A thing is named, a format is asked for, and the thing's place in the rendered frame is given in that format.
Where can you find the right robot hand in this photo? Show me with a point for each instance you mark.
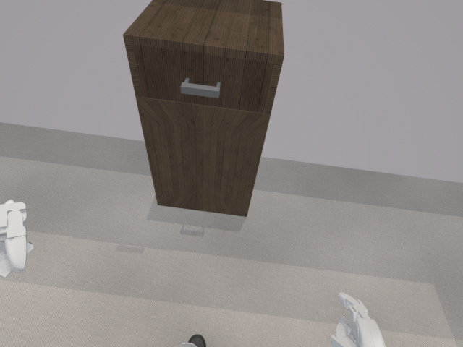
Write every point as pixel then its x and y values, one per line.
pixel 364 333

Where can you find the cabinet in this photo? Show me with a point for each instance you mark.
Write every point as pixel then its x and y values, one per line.
pixel 202 157

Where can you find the drawer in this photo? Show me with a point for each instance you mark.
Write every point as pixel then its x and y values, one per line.
pixel 244 82

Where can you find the left robot hand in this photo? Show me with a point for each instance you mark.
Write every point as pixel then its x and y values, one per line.
pixel 14 247

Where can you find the handle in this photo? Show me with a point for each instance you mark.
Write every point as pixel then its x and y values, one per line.
pixel 201 90

